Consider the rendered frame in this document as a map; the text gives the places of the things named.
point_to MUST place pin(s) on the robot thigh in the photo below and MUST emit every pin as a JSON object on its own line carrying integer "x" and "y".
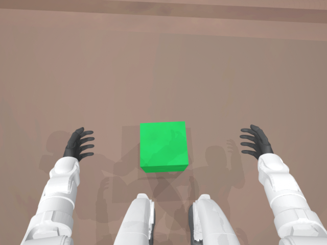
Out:
{"x": 134, "y": 229}
{"x": 216, "y": 229}

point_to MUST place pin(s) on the right robot hand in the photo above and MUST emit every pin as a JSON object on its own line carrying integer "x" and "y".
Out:
{"x": 261, "y": 146}

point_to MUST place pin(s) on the robot right thigh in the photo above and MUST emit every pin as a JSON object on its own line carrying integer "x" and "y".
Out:
{"x": 216, "y": 229}

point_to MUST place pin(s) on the carton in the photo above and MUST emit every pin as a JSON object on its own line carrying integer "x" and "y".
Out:
{"x": 163, "y": 147}

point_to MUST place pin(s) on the robot left thigh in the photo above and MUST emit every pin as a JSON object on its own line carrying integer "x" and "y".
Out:
{"x": 134, "y": 229}

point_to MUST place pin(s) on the left robot hand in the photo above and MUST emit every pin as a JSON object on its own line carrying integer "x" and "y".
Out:
{"x": 73, "y": 148}

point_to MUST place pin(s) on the left robot forearm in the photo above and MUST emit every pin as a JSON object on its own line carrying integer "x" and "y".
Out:
{"x": 55, "y": 209}

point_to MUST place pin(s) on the right robot forearm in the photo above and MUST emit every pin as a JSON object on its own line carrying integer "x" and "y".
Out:
{"x": 292, "y": 213}

